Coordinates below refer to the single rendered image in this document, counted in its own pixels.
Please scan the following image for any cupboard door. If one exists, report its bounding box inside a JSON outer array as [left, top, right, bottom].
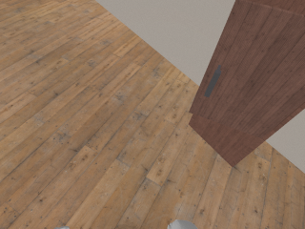
[[189, 0, 305, 138]]

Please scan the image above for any handle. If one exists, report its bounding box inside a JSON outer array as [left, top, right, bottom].
[[204, 65, 221, 97]]

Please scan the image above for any right robot thigh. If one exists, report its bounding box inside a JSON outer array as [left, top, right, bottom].
[[167, 219, 198, 229]]

